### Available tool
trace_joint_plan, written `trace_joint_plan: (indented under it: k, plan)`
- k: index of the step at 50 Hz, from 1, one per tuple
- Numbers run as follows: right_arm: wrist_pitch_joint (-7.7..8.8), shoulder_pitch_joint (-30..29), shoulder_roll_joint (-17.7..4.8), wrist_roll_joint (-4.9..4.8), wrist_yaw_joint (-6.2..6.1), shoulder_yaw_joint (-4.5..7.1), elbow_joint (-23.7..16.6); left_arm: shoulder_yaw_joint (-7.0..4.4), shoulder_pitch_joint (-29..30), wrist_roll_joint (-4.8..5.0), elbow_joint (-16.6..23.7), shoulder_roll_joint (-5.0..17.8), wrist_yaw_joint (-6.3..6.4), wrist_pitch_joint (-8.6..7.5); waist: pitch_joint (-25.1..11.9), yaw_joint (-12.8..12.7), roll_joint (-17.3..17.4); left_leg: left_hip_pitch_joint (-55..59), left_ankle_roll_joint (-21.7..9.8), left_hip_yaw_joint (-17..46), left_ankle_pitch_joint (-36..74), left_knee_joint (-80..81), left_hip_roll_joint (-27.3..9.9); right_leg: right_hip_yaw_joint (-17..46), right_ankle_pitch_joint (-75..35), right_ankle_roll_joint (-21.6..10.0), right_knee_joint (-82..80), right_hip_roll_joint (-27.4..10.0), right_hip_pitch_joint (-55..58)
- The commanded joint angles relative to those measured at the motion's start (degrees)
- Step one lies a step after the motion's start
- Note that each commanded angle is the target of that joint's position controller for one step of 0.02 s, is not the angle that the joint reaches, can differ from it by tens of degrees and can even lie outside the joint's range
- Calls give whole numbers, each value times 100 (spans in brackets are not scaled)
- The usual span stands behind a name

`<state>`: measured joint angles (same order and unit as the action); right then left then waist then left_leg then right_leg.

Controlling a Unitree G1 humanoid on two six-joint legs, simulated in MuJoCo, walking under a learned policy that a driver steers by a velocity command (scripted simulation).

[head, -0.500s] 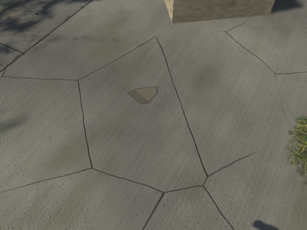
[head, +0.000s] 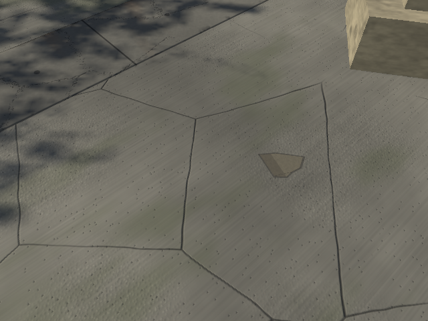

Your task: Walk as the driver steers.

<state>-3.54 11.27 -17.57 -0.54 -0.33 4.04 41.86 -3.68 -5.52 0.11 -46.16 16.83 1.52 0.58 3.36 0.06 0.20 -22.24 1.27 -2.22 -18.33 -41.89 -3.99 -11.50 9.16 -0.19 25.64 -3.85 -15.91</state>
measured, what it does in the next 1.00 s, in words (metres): steps on the spot, turning left: left foot, then right foot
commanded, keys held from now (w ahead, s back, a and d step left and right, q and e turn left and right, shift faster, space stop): q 0.68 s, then w+q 0.32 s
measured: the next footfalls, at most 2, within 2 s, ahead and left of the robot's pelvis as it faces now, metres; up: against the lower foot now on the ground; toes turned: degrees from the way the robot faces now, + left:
left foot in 0.04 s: +0.06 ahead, +0.11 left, +0.00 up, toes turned +5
right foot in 0.52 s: +0.11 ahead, -0.10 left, +0.00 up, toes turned +23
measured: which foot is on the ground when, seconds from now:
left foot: up 0.00-0.02, down 0.04-0.50, up 0.52-0.92, down 0.94-1.00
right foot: down 0.00-0.04, up 0.06-0.50, down 0.52-0.94, up 0.96-1.00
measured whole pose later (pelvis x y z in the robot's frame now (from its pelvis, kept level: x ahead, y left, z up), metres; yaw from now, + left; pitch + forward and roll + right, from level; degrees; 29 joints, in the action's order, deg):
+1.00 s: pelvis +0.05 +0.06 +0.00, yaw +35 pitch +1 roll -1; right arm 0.2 13.8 -17.9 -1.3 1.1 3.8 36.0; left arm -4.7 -12.0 1.0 -46.3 19.7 -0.9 -1.6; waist 1.1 -1.4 -2.1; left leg -15.9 -3.1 -1.8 -18.9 -33.5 0.5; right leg -2.6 27.3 0.7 50.9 -5.1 -17.6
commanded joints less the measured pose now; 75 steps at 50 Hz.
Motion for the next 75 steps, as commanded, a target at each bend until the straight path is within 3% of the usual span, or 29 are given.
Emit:
trace_joint_plan:
  k: [1, 3, 4, 5, 7, 14, 24, 25, 26, 27, 29, 31, 34, 38, 45, 47, 48, 49, 50, 52, 54, 61, 67, 69, 70, 71, 72, 73, 75]
  plan:
    - [20, 676, -633, 56, 54, 234, -189, -215, 209, 133, 228, 795, 11, 10, -736, 297, -349, 1179, -408, -40, 731, 1211, 212, 730, 31, -590, -74, -1213, 87]
    - [72, 573, -1665, 107, -91, 434, -495, -113, 226, -156, 474, 410, -3, 43, -283, 99, 2091, 1726, -1832, 3115, 2967, 2404, -1745, 189, 2794, 477, 2664, 345, -2153]
    - [216, 690, -1511, 278, -35, 396, -501, -184, 662, -126, 571, 612, 39, 28, -591, 424, 1439, 1430, -2216, 3215, 2584, 2556, -1773, 1153, 2952, 396, 3651, 410, -2210]
    - [341, 441, -1360, 265, -20, 352, -501, -231, 574, -7, 535, 691, 49, 38, -554, 226, 1126, 1410, -1933, 2701, 2255, 2552, -1474, 1390, 2424, 282, 3893, 297, -2263]
    - [395, -139, -999, 32, -75, 265, -607, -307, 269, -43, 293, 777, 123, 55, -587, -17, 735, 1478, -1374, 2137, 2058, 2390, -1046, 1508, 1589, 261, 3780, 182, -2279]
    - [297, 38, -1006, 5, -214, 249, -701, -223, 377, 5, 318, 492, 59, -51, -838, 89, 722, 1821, -1390, 2120, 2436, 2153, -730, 1599, 930, 522, 2494, 433, -1779]
    - [122, -479, -1042, -95, -153, 266, -896, -260, -191, 63, 228, 674, -151, -244, -880, -165, 878, 1317, -1138, 3028, 2428, 1608, -321, 1560, 288, 274, -252, 628, 45]
    - [111, -436, -920, -101, -174, 231, -915, -314, -378, 21, 177, 848, -143, -250, -944, -189, 676, 923, -870, 2865, 1762, 1343, -77, 1747, -375, 117, -651, 243, 676]
    - [114, -123, -584, -24, -161, 145, -900, -384, -421, -70, 224, 1230, -100, -210, -1101, 31, -505, 177, -527, 2082, -12, 199, 548, 2787, -1146, -331, -779, -940, 1369]
    - [161, -59, -749, -65, -156, 215, -1050, -407, -311, -230, 222, 1453, -100, -170, -743, 151, -1643, -964, -202, 1159, -1952, -855, 1259, 4016, -2037, -1374, -887, -1834, 1171]
    - [176, 129, -1326, -30, -130, 423, -811, -238, 180, -153, 445, 842, -38, -190, -595, 204, -854, -1048, 102, 1190, -1439, -2378, 694, 3304, -1735, -1470, -799, -1668, 864]
    - [67, 177, -1060, -28, -149, 389, -689, -184, 371, -19, 487, 705, 16, -161, -400, 169, -753, -1295, 294, 1066, -817, -2704, 617, 2534, -1386, -1130, -739, -1158, 959]
    - [57, -188, -717, -109, -89, 258, -900, -186, 21, -56, 408, 793, 95, -71, -391, -92, -885, -1377, 452, 639, -469, -2189, 476, 1947, -1749, -1215, -804, -1004, 1259]
    - [105, -559, -579, -80, 21, 132, -1144, -283, -388, 18, 364, 1092, 77, -50, -509, -454, -1027, -1188, 387, 303, -388, -1014, 126, 1997, 689, -1232, -1318, -1248, 1549]
    - [227, 91, -558, -81, 170, 127, -936, -349, -234, 239, 352, 1268, -199, -215, -271, 20, -777, 786, -278, -365, 153, 1166, 289, 1253, 1373, -897, -1073, -1285, 520]
    - [240, 1260, -880, -144, 110, 333, -512, -185, -285, 134, 330, 751, -242, -256, -663, 516, -13, 2597, -623, -4, 72, 1601, 367, 518, 1161, -477, 749, -797, -535]
    - [289, 1864, -1650, -119, 25, 504, -507, -15, 71, -118, 724, 235, -265, -325, -743, 642, 1771, 3555, -1401, 2727, -300, 2251, -1169, 70, 2343, 85, 3253, 1, -2434]
    - [499, 1728, -1616, -58, 125, 428, -706, -73, 464, 10, 979, 523, -264, -480, -726, 692, 1433, 3370, -2229, 4564, -1307, 2994, -1749, 1219, 2611, 93, 4162, 433, -3559]
    - [636, 1463, -1176, -38, 165, 301, -723, -160, 528, 187, 1006, 865, -315, -584, -297, 577, 1035, 3196, -2129, 4122, -1397, 3142, -1701, 1501, 2133, -44, 4302, 82, -3811]
    - [714, 1012, -817, -45, 139, 172, -780, -204, 273, 65, 780, 975, -354, -701, 36, 277, 629, 2734, -1733, 3033, -427, 3070, -1185, 1492, 1101, -115, 3734, -185, -3454]
    - [695, 866, -802, -2, 56, 130, -841, -220, 244, -52, 724, 937, -384, -726, 8, 131, 640, 2425, -1556, 2440, 754, 3134, -863, 1419, 441, 15, 3141, -126, -2948]
    - [669, 1285, -1017, -66, -151, 218, -538, -12, 1186, 10, 1010, 433, -423, -687, 142, 391, 596, 1545, -1271, 1679, 1566, 3115, -427, 1230, -1224, 349, 867, 412, -1930]
    - [594, 1371, -1019, -114, -197, 279, -282, -109, 1091, 49, 1117, 725, -454, -787, 118, 216, 774, 2016, -1049, 2181, 2210, 2565, -765, 1451, -950, 40, 258, 437, -1290]
    - [538, 1233, -918, -57, -171, 243, -332, -278, 150, 43, 919, 1007, -367, -806, -554, -258, 878, 1995, -834, 2011, 3780, 1426, -434, 1166, -695, -222, 101, 598, 97]
    - [519, 1092, -722, 4, -143, 151, -467, -346, -767, -23, 814, 1188, -315, -794, -1399, -718, 768, 1277, -629, 1881, 3386, 97, -104, 1572, -584, -523, 344, 85, 1736]
    - [560, 1842, -45, 50, -137, -43, -541, -430, -1578, -141, 685, 1623, -282, -757, -2547, -512, -689, -493, -245, 1465, 645, -2056, 648, 3833, 399, -1309, 328, -1374, 3940]
    - [627, 2307, -136, -176, -120, -84, -417, -367, -1806, -62, 449, 1359, -389, -750, -2905, -376, -1906, -1491, -122, 1511, -1525, -3192, 939, 6027, 1654, -1745, -782, -1925, 4292]
    - [652, 1777, -667, -269, -100, 40, -373, -255, -1413, 53, 479, 928, -375, -720, -1780, -438, -1216, -1966, -118, 1478, -1188, -3586, 565, 5441, 2328, -1541, -1040, -1691, 3465]
    - [728, 636, -755, -81, -71, 32, -625, -153, -821, -11, 509, 666, -321, -623, -591, -331, -339, -1837, -209, 990, -533, -3175, 131, 3977, 1320, -1374, -1170, -1209, 1696]
Velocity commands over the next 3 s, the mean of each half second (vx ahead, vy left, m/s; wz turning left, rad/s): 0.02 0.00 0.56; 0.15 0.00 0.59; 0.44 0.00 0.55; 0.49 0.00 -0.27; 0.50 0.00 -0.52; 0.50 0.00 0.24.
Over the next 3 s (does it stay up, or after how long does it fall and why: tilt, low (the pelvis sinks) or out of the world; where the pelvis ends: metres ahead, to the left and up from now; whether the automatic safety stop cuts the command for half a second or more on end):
stays up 0.90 0.75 0.00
